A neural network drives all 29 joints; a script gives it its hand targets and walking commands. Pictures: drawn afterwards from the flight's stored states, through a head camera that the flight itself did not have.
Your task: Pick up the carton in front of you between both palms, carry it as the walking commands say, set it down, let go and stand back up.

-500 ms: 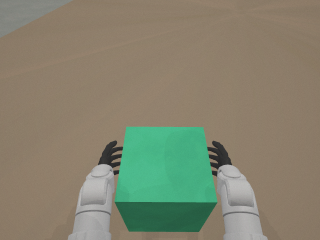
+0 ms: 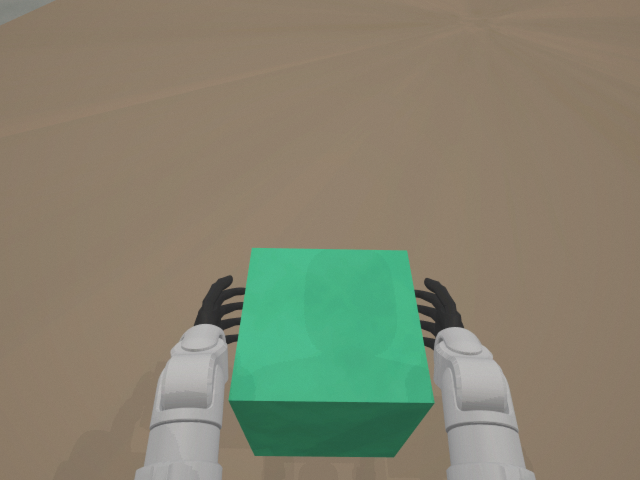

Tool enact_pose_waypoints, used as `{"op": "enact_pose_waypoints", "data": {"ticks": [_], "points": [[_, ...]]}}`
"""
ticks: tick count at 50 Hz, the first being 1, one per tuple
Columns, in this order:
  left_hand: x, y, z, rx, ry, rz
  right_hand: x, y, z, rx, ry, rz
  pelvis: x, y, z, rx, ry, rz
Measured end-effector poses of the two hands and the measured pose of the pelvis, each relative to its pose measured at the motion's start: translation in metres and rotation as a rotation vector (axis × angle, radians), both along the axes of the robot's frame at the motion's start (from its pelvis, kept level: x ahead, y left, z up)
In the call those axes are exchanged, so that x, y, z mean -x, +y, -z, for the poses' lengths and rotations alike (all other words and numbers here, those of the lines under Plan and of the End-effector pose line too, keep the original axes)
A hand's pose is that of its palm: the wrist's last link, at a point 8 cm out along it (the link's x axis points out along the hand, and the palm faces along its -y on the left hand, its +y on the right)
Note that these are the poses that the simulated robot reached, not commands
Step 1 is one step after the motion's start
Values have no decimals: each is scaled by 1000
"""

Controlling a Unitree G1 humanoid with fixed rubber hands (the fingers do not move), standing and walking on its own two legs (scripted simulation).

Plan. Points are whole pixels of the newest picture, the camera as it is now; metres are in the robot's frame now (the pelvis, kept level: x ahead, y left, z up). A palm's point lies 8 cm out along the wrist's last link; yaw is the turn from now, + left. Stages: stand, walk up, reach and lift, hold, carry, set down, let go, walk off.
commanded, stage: carry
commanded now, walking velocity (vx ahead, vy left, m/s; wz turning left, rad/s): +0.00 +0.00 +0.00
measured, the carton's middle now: (326, 358) +0.30 +0.00 -0.04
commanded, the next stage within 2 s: none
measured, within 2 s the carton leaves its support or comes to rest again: neither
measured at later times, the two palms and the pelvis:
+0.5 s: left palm (234, 230) +0.46 +0.14 +0.06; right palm (431, 239) +0.46 -0.15 +0.05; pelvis +0.16 -0.01 +0.01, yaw +1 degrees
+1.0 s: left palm (228, 238) +0.44 +0.15 +0.05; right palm (426, 243) +0.45 -0.15 +0.05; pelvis +0.16 +0.00 +0.01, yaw +1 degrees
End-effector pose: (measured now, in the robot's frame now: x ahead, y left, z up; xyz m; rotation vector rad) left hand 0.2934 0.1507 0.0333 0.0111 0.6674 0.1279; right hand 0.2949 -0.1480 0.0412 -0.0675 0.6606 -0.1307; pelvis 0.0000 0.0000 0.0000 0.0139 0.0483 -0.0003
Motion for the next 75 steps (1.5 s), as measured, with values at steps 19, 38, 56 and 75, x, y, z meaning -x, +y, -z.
{"op": "enact_pose_waypoints", "data": {"ticks": [19, 38, 56, 75], "points": [[-135, -6, -26, -47, -46, 15, -130, -6, -12, -53, -45, 21, -134, -2, -11, 22, 1, -6], [-167, 1, -13, -26, -16, -22, -173, 0, -6, -28, -14, -15, -170, -6, -6, 20, 13, -21], [-140, 2, -19, -28, -16, -17, -144, 2, -10, -32, -15, -8, -144, -2, -7, 18, -19, -20], [-112, 8, -20, -28, -13, -18, -117, 7, -12, -27, -11, -11, -115, 3, -9, 14, -24, -21]]}}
